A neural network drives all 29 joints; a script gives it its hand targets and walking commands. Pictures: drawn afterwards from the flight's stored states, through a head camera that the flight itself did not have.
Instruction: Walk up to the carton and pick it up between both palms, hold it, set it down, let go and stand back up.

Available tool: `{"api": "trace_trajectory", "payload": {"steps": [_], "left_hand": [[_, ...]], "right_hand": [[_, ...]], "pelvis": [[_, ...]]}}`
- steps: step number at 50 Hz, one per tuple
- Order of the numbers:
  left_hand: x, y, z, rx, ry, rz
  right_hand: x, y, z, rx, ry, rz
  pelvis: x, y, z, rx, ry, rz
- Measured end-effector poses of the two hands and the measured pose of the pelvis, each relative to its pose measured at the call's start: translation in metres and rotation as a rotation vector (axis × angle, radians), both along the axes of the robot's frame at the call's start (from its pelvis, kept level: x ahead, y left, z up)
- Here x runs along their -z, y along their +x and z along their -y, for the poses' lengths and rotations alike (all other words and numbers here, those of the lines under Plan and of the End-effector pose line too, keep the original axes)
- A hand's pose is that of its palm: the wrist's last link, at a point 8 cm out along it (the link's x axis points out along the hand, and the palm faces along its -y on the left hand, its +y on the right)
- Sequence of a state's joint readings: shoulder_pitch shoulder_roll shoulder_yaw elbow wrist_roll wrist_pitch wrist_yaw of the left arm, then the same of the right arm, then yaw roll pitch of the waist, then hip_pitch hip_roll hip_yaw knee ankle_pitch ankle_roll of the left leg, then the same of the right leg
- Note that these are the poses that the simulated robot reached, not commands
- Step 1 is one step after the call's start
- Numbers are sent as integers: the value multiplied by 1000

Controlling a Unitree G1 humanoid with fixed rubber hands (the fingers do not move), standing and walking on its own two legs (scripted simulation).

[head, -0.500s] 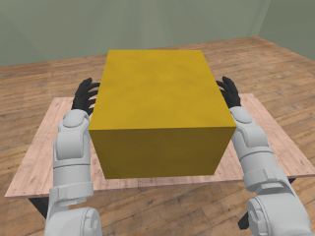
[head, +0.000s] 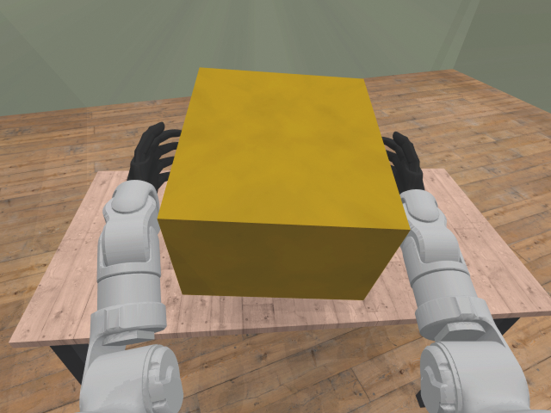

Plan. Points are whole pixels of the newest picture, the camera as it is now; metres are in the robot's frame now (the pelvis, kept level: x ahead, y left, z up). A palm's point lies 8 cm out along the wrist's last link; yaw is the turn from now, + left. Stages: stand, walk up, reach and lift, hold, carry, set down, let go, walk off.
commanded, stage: set down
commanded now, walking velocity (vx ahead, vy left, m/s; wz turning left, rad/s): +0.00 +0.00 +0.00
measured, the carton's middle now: (278, 179) +0.42 +0.00 +0.16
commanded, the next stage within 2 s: none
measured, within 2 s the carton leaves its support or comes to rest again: neither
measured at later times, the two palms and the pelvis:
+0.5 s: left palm (157, 192) +0.40 +0.19 +0.15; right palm (390, 206) +0.38 -0.17 +0.14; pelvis +0.02 +0.01 +0.00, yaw +0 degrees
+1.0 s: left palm (159, 193) +0.42 +0.20 +0.13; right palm (382, 213) +0.39 -0.17 +0.12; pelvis +0.02 +0.01 +0.00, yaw +0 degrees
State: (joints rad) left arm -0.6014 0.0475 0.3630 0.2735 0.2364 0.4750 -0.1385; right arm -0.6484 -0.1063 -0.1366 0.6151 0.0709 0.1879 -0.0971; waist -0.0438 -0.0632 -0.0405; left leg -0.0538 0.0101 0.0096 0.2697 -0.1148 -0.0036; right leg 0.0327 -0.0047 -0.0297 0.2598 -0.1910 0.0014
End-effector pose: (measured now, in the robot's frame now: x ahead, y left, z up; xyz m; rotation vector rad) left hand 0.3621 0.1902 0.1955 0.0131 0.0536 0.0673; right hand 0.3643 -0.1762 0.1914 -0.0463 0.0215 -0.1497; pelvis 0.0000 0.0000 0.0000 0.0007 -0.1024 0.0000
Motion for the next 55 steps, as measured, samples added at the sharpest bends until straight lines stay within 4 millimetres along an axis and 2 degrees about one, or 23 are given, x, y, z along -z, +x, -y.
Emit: {"api": "trace_trajectory", "payload": {"steps": [9, 13, 27, 55], "left_hand": [[23, 13, -7, 24, 26, -6], [36, 19, -7, 27, 31, -15], [51, 37, -1, 48, 23, -37], [72, 60, -5, 88, 23, -95]], "right_hand": [[37, 7, -7, 14, -20, -5], [47, 11, -8, 22, -27, -12], [52, 20, -2, 50, -47, -31], [78, 28, -7, 85, -37, -87]], "pelvis": [[0, 7, -3, -5, 0, 5], [0, 12, -5, -7, -3, -5], [0, 21, -7, -1, -6, -24], [-1, 18, -11, 11, -5, -73]]}}
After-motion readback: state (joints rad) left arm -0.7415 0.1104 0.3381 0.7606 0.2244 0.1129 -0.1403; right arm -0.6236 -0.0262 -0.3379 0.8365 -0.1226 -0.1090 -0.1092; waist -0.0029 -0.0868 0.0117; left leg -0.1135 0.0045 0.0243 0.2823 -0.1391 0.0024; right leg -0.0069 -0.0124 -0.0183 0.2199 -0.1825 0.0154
